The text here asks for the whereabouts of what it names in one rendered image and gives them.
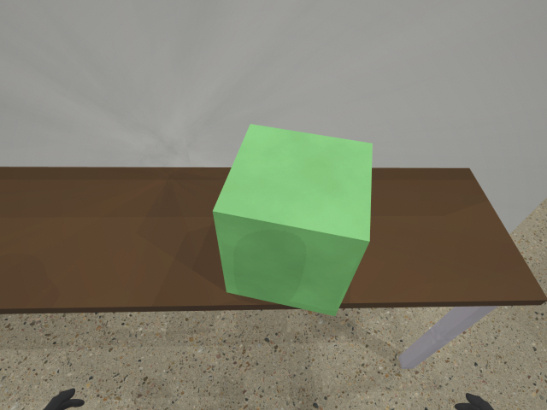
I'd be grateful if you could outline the robot left hand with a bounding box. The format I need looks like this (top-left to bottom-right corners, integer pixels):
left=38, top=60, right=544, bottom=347
left=44, top=389, right=85, bottom=410

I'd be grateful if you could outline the carton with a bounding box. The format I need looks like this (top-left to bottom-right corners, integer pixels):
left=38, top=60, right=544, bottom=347
left=213, top=124, right=373, bottom=316

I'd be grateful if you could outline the robot right hand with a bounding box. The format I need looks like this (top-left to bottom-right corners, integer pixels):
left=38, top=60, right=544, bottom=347
left=455, top=393, right=494, bottom=410

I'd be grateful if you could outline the table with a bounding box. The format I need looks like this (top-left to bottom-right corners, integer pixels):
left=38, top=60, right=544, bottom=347
left=0, top=167, right=547, bottom=369

